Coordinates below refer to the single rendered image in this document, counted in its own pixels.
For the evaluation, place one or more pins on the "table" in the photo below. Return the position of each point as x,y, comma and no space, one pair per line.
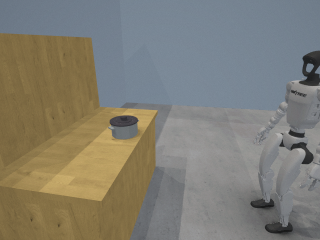
63,176

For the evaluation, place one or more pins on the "robot right forearm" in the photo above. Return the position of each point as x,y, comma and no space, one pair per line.
275,119

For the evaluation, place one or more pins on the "robot right foot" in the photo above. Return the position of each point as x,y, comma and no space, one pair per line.
262,204

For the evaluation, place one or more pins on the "robot right thigh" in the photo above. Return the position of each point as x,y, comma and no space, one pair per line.
269,154

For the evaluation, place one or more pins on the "robot right upper arm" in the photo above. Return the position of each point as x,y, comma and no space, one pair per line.
283,106

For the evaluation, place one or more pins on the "pot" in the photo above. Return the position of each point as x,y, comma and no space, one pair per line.
125,132

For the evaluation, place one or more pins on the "lid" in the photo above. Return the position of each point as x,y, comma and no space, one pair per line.
118,122

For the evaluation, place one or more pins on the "robot right hand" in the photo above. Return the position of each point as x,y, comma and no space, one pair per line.
264,134

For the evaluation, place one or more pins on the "robot left hand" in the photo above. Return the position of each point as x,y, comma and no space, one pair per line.
311,172

